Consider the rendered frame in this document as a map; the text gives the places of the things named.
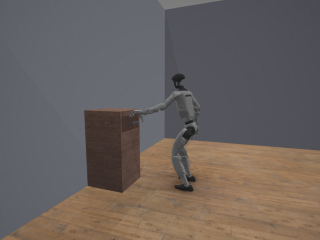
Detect handle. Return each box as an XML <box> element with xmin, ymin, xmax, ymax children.
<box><xmin>128</xmin><ymin>121</ymin><xmax>139</xmax><ymax>125</ymax></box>

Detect robot right foot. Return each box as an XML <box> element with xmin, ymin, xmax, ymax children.
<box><xmin>179</xmin><ymin>175</ymin><xmax>196</xmax><ymax>182</ymax></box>

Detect left robot hand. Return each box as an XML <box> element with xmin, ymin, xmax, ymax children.
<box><xmin>129</xmin><ymin>109</ymin><xmax>144</xmax><ymax>122</ymax></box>

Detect drawer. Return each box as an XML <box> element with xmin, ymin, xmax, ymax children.
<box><xmin>121</xmin><ymin>114</ymin><xmax>139</xmax><ymax>133</ymax></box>

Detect left robot forearm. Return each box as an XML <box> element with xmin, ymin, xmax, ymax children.
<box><xmin>141</xmin><ymin>103</ymin><xmax>164</xmax><ymax>115</ymax></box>

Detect cabinet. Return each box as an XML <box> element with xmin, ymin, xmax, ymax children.
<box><xmin>84</xmin><ymin>108</ymin><xmax>140</xmax><ymax>193</ymax></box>

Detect robot right upper arm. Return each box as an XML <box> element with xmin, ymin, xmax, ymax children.
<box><xmin>189</xmin><ymin>91</ymin><xmax>201</xmax><ymax>112</ymax></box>

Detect robot left upper arm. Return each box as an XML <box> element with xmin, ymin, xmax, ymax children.
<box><xmin>160</xmin><ymin>91</ymin><xmax>182</xmax><ymax>111</ymax></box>

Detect right robot forearm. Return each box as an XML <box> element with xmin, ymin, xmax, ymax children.
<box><xmin>193</xmin><ymin>109</ymin><xmax>200</xmax><ymax>125</ymax></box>

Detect right robot shin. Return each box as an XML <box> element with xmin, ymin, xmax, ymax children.
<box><xmin>178</xmin><ymin>152</ymin><xmax>191</xmax><ymax>177</ymax></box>

